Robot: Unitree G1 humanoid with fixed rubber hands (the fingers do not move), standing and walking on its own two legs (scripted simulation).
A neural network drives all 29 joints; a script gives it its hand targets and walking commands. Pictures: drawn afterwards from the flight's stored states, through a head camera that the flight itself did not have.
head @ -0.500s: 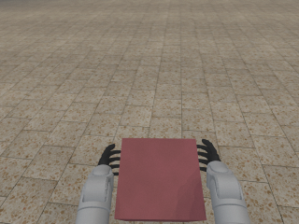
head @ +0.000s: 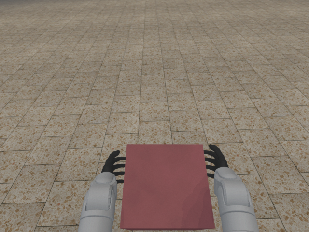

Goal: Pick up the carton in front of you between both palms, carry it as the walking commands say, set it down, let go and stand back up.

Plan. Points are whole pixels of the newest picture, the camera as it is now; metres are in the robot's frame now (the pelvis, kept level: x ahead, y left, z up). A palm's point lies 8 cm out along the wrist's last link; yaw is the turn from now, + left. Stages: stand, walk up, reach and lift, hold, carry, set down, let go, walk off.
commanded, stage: hold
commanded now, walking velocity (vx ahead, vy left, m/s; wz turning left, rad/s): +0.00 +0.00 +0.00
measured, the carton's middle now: (163, 191) +0.29 -0.01 -0.08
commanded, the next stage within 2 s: set down in 0.18 s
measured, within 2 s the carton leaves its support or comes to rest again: neither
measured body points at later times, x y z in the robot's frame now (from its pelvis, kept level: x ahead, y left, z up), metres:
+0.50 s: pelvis -0.02 +0.04 -0.02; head -0.03 +0.04 +0.43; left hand +0.32 +0.17 +0.00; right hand +0.32 -0.13 +0.01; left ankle +0.03 +0.13 -0.74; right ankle +0.03 -0.09 -0.74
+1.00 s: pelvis -0.04 +0.03 -0.13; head +0.17 +0.04 +0.26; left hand +0.37 +0.20 -0.22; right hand +0.36 -0.09 -0.21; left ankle +0.03 +0.13 -0.74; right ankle +0.03 -0.09 -0.74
